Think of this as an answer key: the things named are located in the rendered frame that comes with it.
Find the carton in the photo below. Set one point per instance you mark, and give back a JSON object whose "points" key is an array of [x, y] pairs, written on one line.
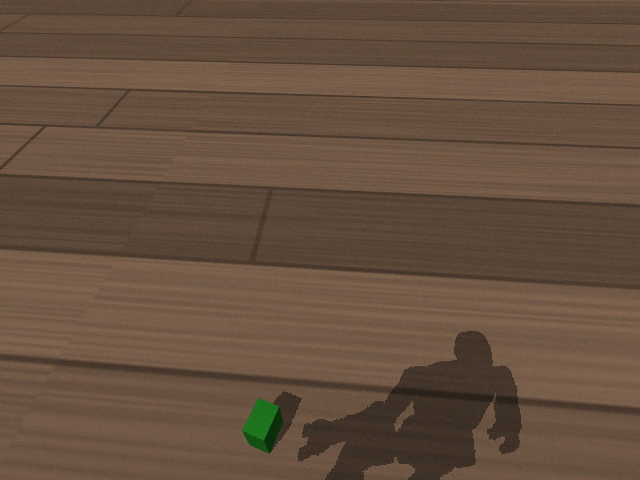
{"points": [[263, 425]]}

